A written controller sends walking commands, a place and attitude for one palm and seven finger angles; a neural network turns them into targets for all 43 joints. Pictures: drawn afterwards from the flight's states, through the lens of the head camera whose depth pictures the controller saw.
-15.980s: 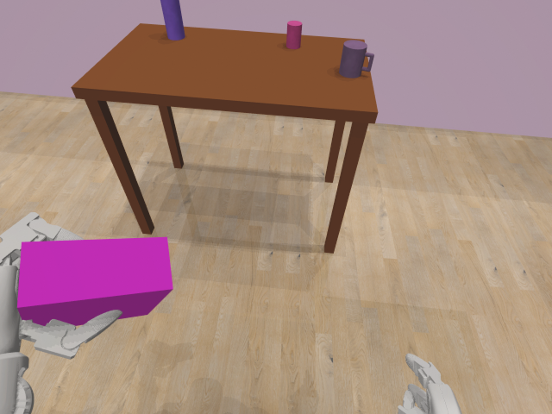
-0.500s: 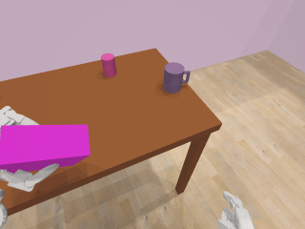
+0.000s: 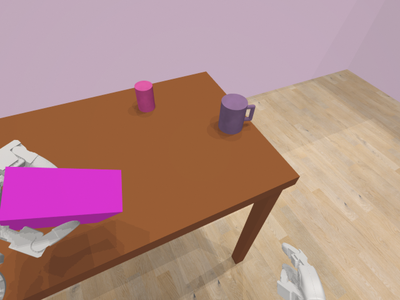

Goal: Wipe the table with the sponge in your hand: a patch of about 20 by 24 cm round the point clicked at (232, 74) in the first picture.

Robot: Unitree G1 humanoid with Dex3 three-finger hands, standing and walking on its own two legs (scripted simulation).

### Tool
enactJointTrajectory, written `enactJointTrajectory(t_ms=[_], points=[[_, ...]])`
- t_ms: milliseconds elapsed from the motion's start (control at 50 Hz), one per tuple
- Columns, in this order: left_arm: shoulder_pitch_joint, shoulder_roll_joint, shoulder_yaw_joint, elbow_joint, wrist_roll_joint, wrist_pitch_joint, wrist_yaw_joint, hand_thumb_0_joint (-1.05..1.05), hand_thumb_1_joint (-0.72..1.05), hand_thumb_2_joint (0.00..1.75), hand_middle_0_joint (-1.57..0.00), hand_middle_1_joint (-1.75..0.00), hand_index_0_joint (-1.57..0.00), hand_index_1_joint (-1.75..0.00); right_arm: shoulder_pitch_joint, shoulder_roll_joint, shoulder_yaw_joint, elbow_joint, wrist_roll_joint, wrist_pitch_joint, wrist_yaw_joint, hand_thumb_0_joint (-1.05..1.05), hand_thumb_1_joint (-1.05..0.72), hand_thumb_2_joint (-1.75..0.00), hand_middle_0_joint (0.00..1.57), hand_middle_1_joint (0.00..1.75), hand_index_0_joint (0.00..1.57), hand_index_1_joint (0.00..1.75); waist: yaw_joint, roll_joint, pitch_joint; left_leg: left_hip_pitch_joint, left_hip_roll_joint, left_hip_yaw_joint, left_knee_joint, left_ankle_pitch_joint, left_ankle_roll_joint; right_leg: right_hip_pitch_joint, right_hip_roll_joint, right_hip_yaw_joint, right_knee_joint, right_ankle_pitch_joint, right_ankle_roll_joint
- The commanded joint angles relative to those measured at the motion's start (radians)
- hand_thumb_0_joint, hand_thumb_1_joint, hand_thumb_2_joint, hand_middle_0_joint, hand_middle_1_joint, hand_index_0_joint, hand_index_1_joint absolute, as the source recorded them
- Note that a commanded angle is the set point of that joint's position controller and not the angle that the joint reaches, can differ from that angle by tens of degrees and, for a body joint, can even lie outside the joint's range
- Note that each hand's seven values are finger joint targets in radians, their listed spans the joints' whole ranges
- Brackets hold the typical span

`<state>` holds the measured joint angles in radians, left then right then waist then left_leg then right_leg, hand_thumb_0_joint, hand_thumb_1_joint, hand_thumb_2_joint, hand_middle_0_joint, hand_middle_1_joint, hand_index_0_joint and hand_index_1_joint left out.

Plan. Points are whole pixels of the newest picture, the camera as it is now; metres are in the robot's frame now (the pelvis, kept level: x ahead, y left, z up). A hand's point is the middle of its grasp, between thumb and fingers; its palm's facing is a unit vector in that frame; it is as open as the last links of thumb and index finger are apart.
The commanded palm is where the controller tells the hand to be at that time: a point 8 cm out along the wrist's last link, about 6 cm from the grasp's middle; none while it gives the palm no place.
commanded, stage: come to a stop and stand still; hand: left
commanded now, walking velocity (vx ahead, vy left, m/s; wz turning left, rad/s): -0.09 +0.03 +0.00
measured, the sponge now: (78, 200) +0.23 +0.20 +0.16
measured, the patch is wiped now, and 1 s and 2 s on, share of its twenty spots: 0.00 0.00 0.00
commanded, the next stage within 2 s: look again from close up in 1.12 s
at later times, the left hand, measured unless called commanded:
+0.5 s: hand (30, 177) +0.24 +0.25 +0.19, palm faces +0.39 -0.80 -0.44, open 10.1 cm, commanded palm +0.15 +0.27 +0.18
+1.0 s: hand (11, 193) +0.23 +0.29 +0.16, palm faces +0.35 -0.85 -0.39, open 10.1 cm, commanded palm +0.16 +0.32 +0.18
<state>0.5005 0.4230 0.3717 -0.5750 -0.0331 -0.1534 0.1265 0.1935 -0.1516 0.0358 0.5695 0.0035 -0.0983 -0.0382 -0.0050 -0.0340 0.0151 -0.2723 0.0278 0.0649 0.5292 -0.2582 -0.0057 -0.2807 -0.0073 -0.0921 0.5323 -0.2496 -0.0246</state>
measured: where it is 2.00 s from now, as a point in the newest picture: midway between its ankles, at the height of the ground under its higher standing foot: outside the picture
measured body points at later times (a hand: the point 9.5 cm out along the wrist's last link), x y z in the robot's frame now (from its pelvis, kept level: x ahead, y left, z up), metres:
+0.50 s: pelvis -0.02 +0.00 +0.01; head +0.02 +0.00 +0.45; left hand +0.21 +0.30 +0.22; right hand +0.16 -0.24 -0.08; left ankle +0.01 +0.12 -0.73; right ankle +0.02 -0.09 -0.73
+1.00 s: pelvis +0.00 +0.05 +0.01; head +0.03 +0.07 +0.46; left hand +0.20 +0.33 +0.18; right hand +0.20 -0.16 -0.05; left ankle +0.01 +0.12 -0.73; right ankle +0.02 -0.09 -0.73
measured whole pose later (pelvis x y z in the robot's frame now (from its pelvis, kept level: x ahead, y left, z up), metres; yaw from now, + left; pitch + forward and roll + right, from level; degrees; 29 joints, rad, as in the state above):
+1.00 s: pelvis +0.00 +0.05 +0.01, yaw -1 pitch -1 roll -1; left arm 0.39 0.37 0.35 -0.45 -0.02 -0.20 0.07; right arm 0.17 -0.17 0.05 0.56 0.00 -0.16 -0.01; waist 0.04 -0.04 0.06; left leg -0.21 0.00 0.11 0.45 -0.23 0.05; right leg -0.21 -0.03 -0.06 0.41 -0.19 0.02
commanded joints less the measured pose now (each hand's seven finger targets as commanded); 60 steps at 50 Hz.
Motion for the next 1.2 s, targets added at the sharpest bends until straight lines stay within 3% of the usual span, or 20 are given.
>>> enactJointTrajectory(t_ms=[0, 20, 60, 160, 260, 280, 300, 320, 360, 400, 480, 500, 520, 600, 700, 820, 880, 1000, 1020, 1180], points=[[-0.038, 0.122, 0.125, -0.104, -0.032, -0.033, 0.029, 0.00, 0.10, 1.30, -1.20, -1.60, -1.20, -1.60, -0.051, -0.147, -0.059, -0.127, 0.021, -0.038, -0.024, 0.00, -0.90, -0.90, 0.20, 0.30, 0.20, 0.30, -0.010, 0.058, -0.179, -0.054, 0.080, -0.065, -0.029, 0.175, -0.001, 0.248, -0.093, 0.131, -0.137, 0.438, -0.024], [-0.020, 0.086, 0.094, -0.065, -0.042, -0.022, 0.024, 0.00, 0.10, 1.30, -1.20, -1.60, -1.20, -1.60, -0.039, -0.159, -0.069, -0.124, 0.019, -0.035, -0.023, 0.00, -0.90, -0.90, 0.20, 0.30, 0.20, 0.30, -0.012, -0.020, -0.161, -0.011, 0.039, -0.059, 0.010, 0.140, -0.009, 0.171, -0.129, 0.192, -0.146, 0.452, -0.052], [-0.052, 0.106, 0.097, -0.075, -0.044, -0.013, 0.030, 0.00, 0.10, 1.30, -1.20, -1.60, -1.20, -1.60, -0.059, -0.155, -0.065, -0.121, 0.017, -0.027, -0.026, 0.00, -0.90, -0.90, 0.20, 0.30, 0.20, 0.30, -0.012, -0.035, -0.162, 0.050, 0.026, -0.058, 0.011, 0.116, -0.007, 0.101, -0.169, 0.218, -0.175, 0.388, -0.059], [-0.108, 0.120, 0.082, -0.129, -0.029, -0.008, 0.041, 0.00, 0.10, 1.30, -1.20, -1.60, -1.20, -1.60, -0.105, -0.151, -0.052, -0.132, 0.010, -0.020, -0.046, 0.00, -0.90, -0.90, 0.20, 0.30, 0.20, 0.30, 0.009, 0.028, -0.111, 0.035, 0.078, -0.096, -0.127, 0.099, 0.020, 0.107, -0.107, 0.160, -0.189, 0.160, -0.002], [-0.135, 0.113, 0.066, -0.157, -0.022, -0.008, 0.053, 0.00, 0.10, 1.30, -1.20, -1.60, -1.20, -1.60, -0.098, -0.158, -0.059, -0.133, 0.011, -0.028, -0.051, 0.00, -0.90, -0.90, 0.20, 0.30, 0.20, 0.30, 0.012, 0.081, -0.101, 0.028, 0.066, -0.096, -0.146, 0.052, 0.023, 0.123, -0.104, 0.168, -0.222, 0.098, -0.002], [-1.071, 0.844, 0.600, -0.264, 0.118, -0.097, 0.036, 0.00, 0.10, 1.30, -1.20, -1.60, -1.20, -1.60, 0.078, -0.188, -0.099, -0.097, -0.027, -0.079, -0.045, 0.00, -0.90, -0.90, 0.20, 0.30, 0.20, 0.30, 0.045, -0.101, 0.117, -0.068, 0.054, 0.006, 0.032, 0.131, 0.021, -0.080, -0.090, 0.213, -0.321, 0.220, 0.095], [-0.844, 0.474, 0.333, 0.084, 0.024, -0.060, 0.009, 0.00, 0.10, 1.30, -1.20, -1.60, -1.20, -1.60, -0.055, -0.154, -0.084, -0.038, 0.031, -0.063, -0.030, 0.00, -0.90, -0.90, 0.20, 0.30, 0.20, 0.30, 0.024, 0.151, 0.014, 0.047, 0.064, -0.046, -0.017, 0.098, 0.021, -0.076, -0.189, 0.207, -0.252, 0.124, -0.056], [-0.624, 0.274, 0.189, 0.157, 0.017, -0.066, -0.015, 0.00, 0.10, 1.30, -1.20, -1.60, -1.20, -1.60, -0.047, -0.170, -0.093, -0.071, 0.014, -0.072, -0.010, 0.00, -0.90, -0.90, 0.20, 0.30, 0.20, 0.30, 0.030, 0.189, -0.089, 0.106, 0.049, -0.034, -0.054, 0.079, 0.011, 0.024, -0.135, 0.237, -0.195, 0.180, -0.038], [-0.337, 0.152, 0.099, 0.099, -0.017, -0.094, -0.038, 0.00, 0.10, 1.30, -1.20, -1.60, -1.20, -1.60, -0.039, -0.176, -0.095, -0.113, 0.028, -0.079, 0.019, 0.00, -0.90, -0.90, 0.20, 0.30, 0.20, 0.30, 0.055, 0.102, -0.176, 0.111, 0.016, 0.005, -0.062, 0.092, 0.027, 0.139, -0.122, 0.215, -0.187, 0.231, 0.043], [-0.073, 0.039, 0.024, 0.041, -0.038, -0.096, -0.047, 0.00, 0.10, 1.30, -1.20, -1.60, -1.20, -1.60, -0.070, -0.161, -0.090, -0.129, 0.041, -0.083, 0.052, 0.00, -0.90, -0.90, 0.20, 0.30, 0.20, 0.30, 0.067, 0.042, -0.218, 0.138, 0.030, -0.001, -0.099, 0.106, 0.041, 0.174, -0.097, 0.173, -0.170, 0.192, 0.064], [-0.054, 0.169, 0.135, -0.082, -0.027, -0.098, -0.033, 0.00, 0.10, 1.30, -1.20, -1.60, -1.20, -1.60, -0.085, -0.171, -0.074, -0.154, 0.021, -0.086, 0.035, 0.00, -0.90, -0.90, 0.20, 0.30, 0.20, 0.30, 0.055, -0.058, -0.116, 0.071, 0.042, -0.028, -0.127, 0.018, 0.032, 0.105, -0.083, 0.159, -0.235, 0.012, 0.032], [-0.046, 0.230, 0.206, -0.067, -0.024, -0.096, -0.020, 0.00, 0.10, 1.30, -1.20, -1.60, -1.20, -1.60, -0.107, -0.172, -0.070, -0.142, 0.023, -0.084, 0.026, 0.00, -0.90, -0.90, 0.20, 0.30, 0.20, 0.30, 0.053, -0.033, -0.109, 0.094, 0.049, -0.031, -0.136, 0.014, 0.030, 0.071, -0.075, 0.155, -0.234, -0.018, 0.019], [-0.074, 0.179, 0.169, -0.070, -0.033, -0.100, -0.027, 0.00, 0.10, 1.30, -1.20, -1.60, -1.20, -1.60, -0.085, -0.165, -0.061, -0.154, 0.017, -0.083, 0.016, 0.00, -0.90, -0.90, 0.20, 0.30, 0.20, 0.30, 0.039, -0.027, -0.099, 0.067, 0.050, -0.049, -0.148, 0.010, 0.031, 0.084, -0.078, 0.138, -0.225, -0.022, 0.009], [-0.187, 0.241, 0.215, -0.134, -0.022, -0.122, -0.020, 0.00, 0.10, 1.30, -1.20, -1.60, -1.20, -1.60, -0.093, -0.167, -0.056, -0.153, 0.017, -0.106, -0.004, 0.00, -0.90, -0.90, 0.20, 0.30, 0.20, 0.30, 0.036, 0.144, -0.099, 0.081, 0.069, -0.072, -0.179, 0.044, 0.029, 0.096, -0.059, 0.142, -0.159, 0.081, -0.002], [-0.193, 0.163, 0.140, -0.137, -0.014, -0.124, -0.027, 0.00, 0.10, 1.30, -1.20, -1.60, -1.20, -1.60, -0.080, -0.159, -0.051, -0.144, 0.014, -0.137, 0.003, 0.00, -0.90, -0.90, 0.20, 0.30, 0.20, 0.30, 0.039, 0.130, -0.148, 0.125, 0.067, -0.068, -0.160, 0.154, 0.025, 0.140, -0.058, 0.119, -0.136, 0.199, -0.001], [-0.164, 0.072, 0.054, -0.070, -0.005, -0.113, -0.032, 0.00, 0.10, 1.30, -1.20, -1.60, -1.20, -1.60, -0.062, -0.162, -0.047, -0.132, 0.004, -0.124, 0.014, 0.00, -0.90, -0.90, 0.20, 0.30, 0.20, 0.30, 0.034, 0.112, -0.108, 0.089, 0.088, -0.081, -0.192, 0.140, 0.018, 0.126, -0.054, 0.088, -0.141, 0.179, 0.007], [-0.195, 0.110, 0.087, -0.081, 0.000, -0.112, -0.029, 0.00, 0.10, 1.30, -1.20, -1.60, -1.20, -1.60, -0.061, -0.163, -0.054, -0.142, 0.004, -0.111, 0.011, 0.00, -0.90, -0.90, 0.20, 0.30, 0.20, 0.30, 0.032, 0.076, -0.112, 0.077, 0.090, -0.090, -0.187, 0.150, 0.013, 0.140, -0.057, 0.099, -0.140, 0.202, 0.004], [-0.192, 0.148, 0.121, -0.138, -0.002, -0.114, -0.027, 0.00, 0.10, 1.30, -1.20, -1.60, -1.20, -1.60, -0.086, -0.155, -0.047, -0.164, 0.006, -0.100, 0.010, 0.00, -0.90, -0.90, 0.20, 0.30, 0.20, 0.30, 0.034, 0.147, -0.129, 0.100, 0.090, -0.090, -0.194, 0.234, -0.009, 0.147, -0.041, 0.070, -0.115, 0.211, 0.006], [-0.191, 0.098, 0.074, -0.133, -0.007, -0.117, -0.033, 0.00, 0.10, 1.30, -1.20, -1.60, -1.20, -1.60, -0.073, -0.154, -0.045, -0.167, 0.003, -0.096, 0.011, 0.00, -0.90, -0.90, 0.20, 0.30, 0.20, 0.30, 0.029, 0.155, -0.124, 0.091, 0.091, -0.094, -0.199, 0.224, -0.010, 0.145, -0.041, 0.063, -0.120, 0.198, 0.004], [-0.174, 0.114, 0.087, -0.129, -0.008, -0.116, -0.027, 0.00, 0.10, 1.30, -1.20, -1.60, -1.20, -1.60, -0.059, -0.166, -0.055, -0.166, 0.002, -0.095, 0.007, 0.00, -0.90, -0.90, 0.20, 0.30, 0.20, 0.30, 0.026, 0.117, -0.142, 0.101, 0.088, -0.095, -0.180, 0.230, -0.015, 0.158, -0.052, 0.078, -0.137, 0.242, 0.000]])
